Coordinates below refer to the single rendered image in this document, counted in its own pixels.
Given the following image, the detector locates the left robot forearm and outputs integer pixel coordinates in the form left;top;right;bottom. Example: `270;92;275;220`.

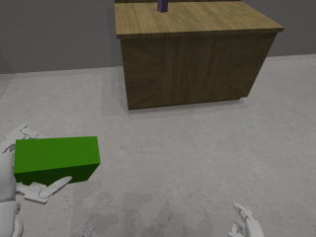
0;200;24;237

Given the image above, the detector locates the robot left hand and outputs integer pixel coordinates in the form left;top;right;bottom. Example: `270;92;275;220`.
0;123;72;204

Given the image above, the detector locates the sponge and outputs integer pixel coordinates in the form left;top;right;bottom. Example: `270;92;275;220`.
14;136;101;187

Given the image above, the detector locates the robot right hand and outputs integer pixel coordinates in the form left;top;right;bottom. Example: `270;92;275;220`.
228;202;266;237

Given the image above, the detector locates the table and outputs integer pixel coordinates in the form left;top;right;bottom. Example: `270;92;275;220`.
114;0;284;111

